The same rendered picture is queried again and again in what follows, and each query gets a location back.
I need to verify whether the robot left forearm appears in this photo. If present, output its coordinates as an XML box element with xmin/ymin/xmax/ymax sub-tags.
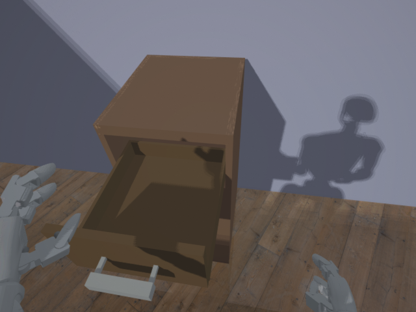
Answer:
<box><xmin>0</xmin><ymin>281</ymin><xmax>25</xmax><ymax>312</ymax></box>

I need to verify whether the right robot hand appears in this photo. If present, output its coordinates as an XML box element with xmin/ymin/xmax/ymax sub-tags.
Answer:
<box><xmin>305</xmin><ymin>253</ymin><xmax>357</xmax><ymax>312</ymax></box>

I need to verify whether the handle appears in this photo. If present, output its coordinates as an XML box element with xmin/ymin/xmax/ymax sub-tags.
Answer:
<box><xmin>84</xmin><ymin>257</ymin><xmax>159</xmax><ymax>301</ymax></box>

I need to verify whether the cabinet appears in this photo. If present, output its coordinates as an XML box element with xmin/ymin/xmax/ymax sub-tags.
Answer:
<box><xmin>93</xmin><ymin>55</ymin><xmax>245</xmax><ymax>264</ymax></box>

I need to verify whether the left robot hand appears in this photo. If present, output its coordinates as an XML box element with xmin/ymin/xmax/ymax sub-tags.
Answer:
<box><xmin>0</xmin><ymin>163</ymin><xmax>81</xmax><ymax>283</ymax></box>

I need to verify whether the drawer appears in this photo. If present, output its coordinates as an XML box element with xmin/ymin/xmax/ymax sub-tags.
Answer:
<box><xmin>41</xmin><ymin>140</ymin><xmax>226</xmax><ymax>288</ymax></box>

